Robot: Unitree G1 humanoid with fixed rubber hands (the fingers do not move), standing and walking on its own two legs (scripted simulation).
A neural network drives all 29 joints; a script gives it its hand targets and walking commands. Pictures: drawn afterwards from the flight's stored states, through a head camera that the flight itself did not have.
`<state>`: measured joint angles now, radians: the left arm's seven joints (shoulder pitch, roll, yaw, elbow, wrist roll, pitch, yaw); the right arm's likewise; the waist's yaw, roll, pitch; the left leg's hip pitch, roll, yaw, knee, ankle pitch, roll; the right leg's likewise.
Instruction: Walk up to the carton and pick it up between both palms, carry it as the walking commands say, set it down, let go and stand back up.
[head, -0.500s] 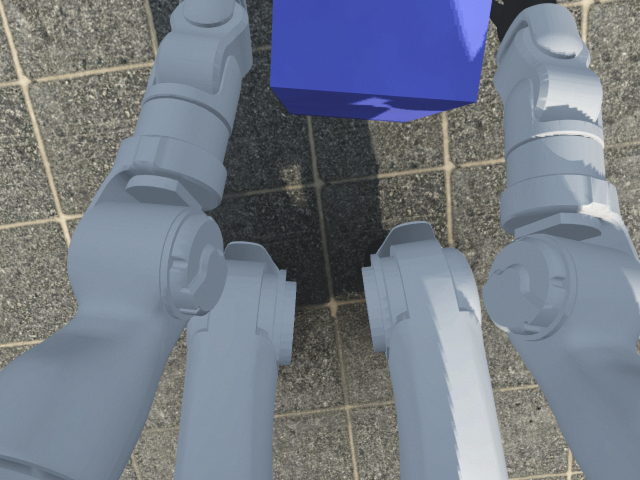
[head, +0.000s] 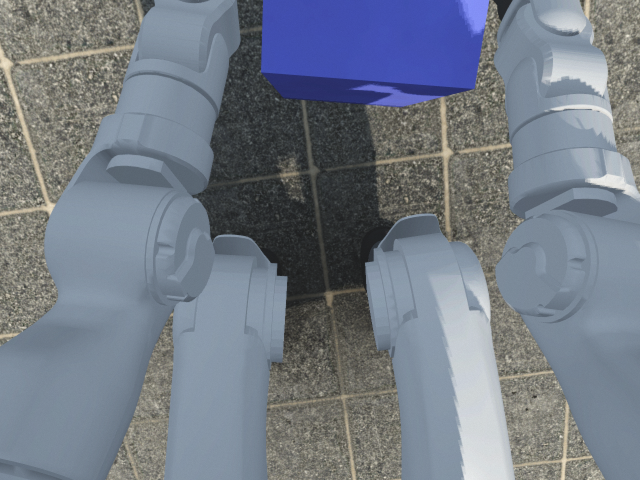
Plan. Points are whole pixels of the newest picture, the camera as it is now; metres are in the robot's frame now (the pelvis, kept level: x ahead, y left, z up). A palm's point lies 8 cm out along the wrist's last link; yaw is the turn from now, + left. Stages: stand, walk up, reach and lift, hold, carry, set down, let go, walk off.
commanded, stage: set down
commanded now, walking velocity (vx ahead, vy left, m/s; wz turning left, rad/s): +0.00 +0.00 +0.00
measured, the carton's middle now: out of the picture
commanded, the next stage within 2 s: let go in 1.64 s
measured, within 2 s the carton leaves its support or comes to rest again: neither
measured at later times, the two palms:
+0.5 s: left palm out of the picture +0.59 +0.07 -0.13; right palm out of the picture +0.54 -0.23 -0.13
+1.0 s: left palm out of the picture +0.59 +0.08 +0.03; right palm out of the picture +0.54 -0.24 +0.03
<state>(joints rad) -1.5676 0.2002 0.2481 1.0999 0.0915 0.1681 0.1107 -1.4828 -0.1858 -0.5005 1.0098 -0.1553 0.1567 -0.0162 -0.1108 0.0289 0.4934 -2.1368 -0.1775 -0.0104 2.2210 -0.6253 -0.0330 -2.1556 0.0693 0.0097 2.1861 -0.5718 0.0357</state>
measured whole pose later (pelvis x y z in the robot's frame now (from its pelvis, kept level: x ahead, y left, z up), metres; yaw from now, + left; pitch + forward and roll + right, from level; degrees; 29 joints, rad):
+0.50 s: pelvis +0.01 -0.01 +0.02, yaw -1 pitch +37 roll +0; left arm -1.51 0.29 0.10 1.03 -0.08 0.15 0.16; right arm -1.44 -0.26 -0.27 1.00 0.10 0.11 -0.12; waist -0.10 0.01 0.33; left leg -2.17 -0.12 -0.01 2.14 -0.63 -0.03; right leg -2.21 0.07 0.00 2.10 -0.55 0.01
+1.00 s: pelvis +0.02 -0.01 +0.14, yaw +0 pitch +45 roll +2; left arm -1.37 0.23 0.23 0.95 0.03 0.20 0.14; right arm -1.28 -0.19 -0.36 0.87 -0.01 0.18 -0.11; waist -0.10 0.02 0.08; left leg -1.94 -0.11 -0.04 1.69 -0.53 -0.03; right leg -1.98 0.08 0.03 1.67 -0.47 0.00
